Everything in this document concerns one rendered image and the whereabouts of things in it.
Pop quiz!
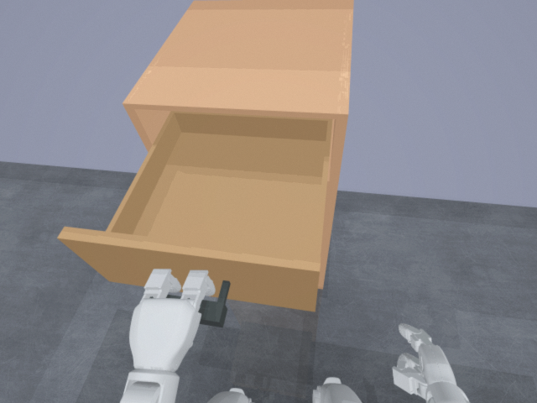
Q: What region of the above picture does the right robot shin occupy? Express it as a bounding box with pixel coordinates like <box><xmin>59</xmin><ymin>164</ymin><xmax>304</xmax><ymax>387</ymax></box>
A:
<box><xmin>324</xmin><ymin>377</ymin><xmax>341</xmax><ymax>384</ymax></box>

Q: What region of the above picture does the left robot forearm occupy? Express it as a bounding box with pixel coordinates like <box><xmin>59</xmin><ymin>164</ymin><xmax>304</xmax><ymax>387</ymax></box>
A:
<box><xmin>120</xmin><ymin>369</ymin><xmax>180</xmax><ymax>403</ymax></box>

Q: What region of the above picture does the drawer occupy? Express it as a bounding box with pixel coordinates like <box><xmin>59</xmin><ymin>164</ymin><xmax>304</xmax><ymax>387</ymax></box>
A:
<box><xmin>58</xmin><ymin>111</ymin><xmax>333</xmax><ymax>312</ymax></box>

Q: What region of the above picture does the robot right thigh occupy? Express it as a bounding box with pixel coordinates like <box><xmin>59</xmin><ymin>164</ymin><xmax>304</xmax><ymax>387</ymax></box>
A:
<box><xmin>312</xmin><ymin>383</ymin><xmax>362</xmax><ymax>403</ymax></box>

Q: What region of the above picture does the robot left hand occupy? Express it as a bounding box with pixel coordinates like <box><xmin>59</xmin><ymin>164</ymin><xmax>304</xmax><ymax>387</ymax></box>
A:
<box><xmin>129</xmin><ymin>269</ymin><xmax>216</xmax><ymax>372</ymax></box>

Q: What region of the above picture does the right robot forearm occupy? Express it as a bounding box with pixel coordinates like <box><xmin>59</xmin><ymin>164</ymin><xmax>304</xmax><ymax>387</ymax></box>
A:
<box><xmin>425</xmin><ymin>381</ymin><xmax>470</xmax><ymax>403</ymax></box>

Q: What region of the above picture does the cabinet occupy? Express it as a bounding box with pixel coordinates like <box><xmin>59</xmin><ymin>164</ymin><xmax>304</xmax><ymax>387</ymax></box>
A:
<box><xmin>123</xmin><ymin>0</ymin><xmax>354</xmax><ymax>290</ymax></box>

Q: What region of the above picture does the robot right hand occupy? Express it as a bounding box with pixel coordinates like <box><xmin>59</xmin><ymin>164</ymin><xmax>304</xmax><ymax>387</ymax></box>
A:
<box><xmin>392</xmin><ymin>323</ymin><xmax>457</xmax><ymax>399</ymax></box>

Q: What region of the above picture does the handle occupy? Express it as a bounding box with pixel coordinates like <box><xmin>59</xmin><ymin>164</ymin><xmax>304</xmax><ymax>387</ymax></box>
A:
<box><xmin>150</xmin><ymin>280</ymin><xmax>231</xmax><ymax>327</ymax></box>

